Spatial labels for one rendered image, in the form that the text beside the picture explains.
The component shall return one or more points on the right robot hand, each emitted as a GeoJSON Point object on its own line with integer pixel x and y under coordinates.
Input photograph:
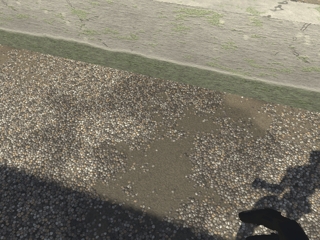
{"type": "Point", "coordinates": [272, 219]}

